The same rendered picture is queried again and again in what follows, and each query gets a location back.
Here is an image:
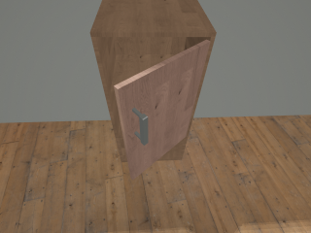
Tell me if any handle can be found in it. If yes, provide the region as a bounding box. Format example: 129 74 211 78
132 108 149 146

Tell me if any cupboard door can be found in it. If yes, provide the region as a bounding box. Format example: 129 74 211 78
114 40 211 180

